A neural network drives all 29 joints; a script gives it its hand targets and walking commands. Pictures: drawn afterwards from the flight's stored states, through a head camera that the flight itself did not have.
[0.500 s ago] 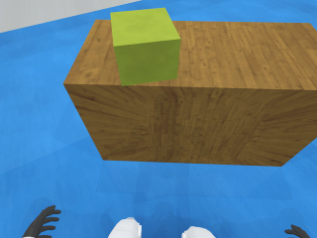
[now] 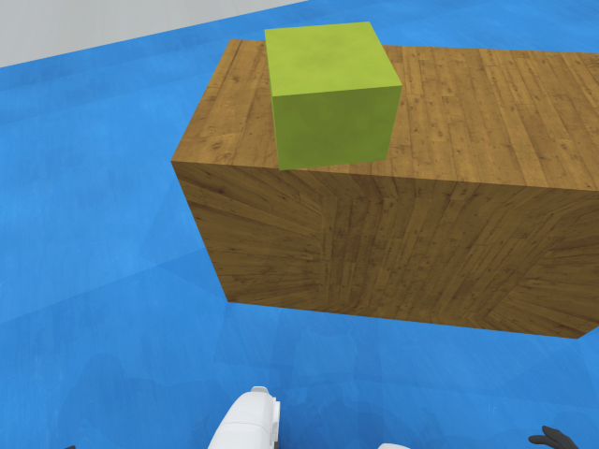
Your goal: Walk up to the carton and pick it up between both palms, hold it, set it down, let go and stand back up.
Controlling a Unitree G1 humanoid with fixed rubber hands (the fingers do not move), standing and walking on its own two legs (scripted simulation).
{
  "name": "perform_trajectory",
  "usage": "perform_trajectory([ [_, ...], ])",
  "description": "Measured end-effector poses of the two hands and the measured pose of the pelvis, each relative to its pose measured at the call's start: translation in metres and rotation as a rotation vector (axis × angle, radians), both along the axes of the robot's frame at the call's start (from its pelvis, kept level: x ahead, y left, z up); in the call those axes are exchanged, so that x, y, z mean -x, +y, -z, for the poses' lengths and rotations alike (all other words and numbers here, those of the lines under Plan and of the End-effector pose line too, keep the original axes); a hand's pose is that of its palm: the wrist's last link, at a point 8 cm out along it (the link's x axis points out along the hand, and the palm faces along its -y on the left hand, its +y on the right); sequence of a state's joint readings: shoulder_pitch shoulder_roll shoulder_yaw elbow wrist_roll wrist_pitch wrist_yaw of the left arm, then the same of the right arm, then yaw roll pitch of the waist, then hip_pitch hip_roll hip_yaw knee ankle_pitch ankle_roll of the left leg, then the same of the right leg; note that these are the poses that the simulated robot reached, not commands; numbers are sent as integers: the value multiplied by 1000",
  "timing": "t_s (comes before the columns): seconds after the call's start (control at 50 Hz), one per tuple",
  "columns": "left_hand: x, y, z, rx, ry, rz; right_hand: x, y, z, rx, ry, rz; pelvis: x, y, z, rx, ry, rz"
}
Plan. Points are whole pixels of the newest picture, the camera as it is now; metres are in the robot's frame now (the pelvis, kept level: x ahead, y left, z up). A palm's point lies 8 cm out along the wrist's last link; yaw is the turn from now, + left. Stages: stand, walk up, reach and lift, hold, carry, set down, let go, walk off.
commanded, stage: walk up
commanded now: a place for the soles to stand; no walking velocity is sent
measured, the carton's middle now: (325, 94) +0.75 +0.02 +0.03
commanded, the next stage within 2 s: none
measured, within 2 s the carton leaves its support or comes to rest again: neither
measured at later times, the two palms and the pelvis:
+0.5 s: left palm (67, 362) +0.21 +0.38 -0.07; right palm (551, 394) +0.21 -0.29 -0.04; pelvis +0.12 +0.05 +0.02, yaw +1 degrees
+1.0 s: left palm (111, 311) +0.30 +0.35 -0.08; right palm (519, 300) +0.35 -0.30 -0.06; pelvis +0.25 +0.03 +0.01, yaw +0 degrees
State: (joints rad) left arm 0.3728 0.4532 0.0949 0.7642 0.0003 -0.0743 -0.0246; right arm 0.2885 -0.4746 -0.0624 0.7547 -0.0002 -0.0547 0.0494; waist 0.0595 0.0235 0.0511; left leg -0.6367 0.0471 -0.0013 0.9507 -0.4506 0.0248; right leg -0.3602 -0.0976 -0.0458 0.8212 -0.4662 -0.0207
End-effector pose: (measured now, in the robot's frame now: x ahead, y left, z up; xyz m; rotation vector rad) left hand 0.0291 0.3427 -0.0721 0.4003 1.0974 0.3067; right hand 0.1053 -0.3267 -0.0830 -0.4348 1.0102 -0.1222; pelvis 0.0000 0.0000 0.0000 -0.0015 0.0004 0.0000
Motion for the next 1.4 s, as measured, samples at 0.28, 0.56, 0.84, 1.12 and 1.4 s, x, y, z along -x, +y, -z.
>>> perform_trajectory([
  [0.28, -122, 46, 4, 83, -120, 94, -49, 53, -46, 71, -107, 69, -66, 61, -15, 38, -80, -16],
  [0.56, -198, 23, -9, 67, -81, 108, -117, 30, -37, 38, -65, 74, -138, 37, -21, 1, -38, -11],
  [0.84, -215, 7, -14, 24, 24, 28, -206, 20, -9, -14, -2, 13, -210, 14, -16, -11, 5, -8],
  [1.12, -319, 0, 11, 105, -50, 96, -260, 14, -39, 81, -82, 68, -274, 22, -14, 2, -52, -1],
  [1.4, -365, -17, -4, 31, -27, 124, -281, 5, -2, 3, -5, 97, -304, 3, -10, -4, -8, 7],
])
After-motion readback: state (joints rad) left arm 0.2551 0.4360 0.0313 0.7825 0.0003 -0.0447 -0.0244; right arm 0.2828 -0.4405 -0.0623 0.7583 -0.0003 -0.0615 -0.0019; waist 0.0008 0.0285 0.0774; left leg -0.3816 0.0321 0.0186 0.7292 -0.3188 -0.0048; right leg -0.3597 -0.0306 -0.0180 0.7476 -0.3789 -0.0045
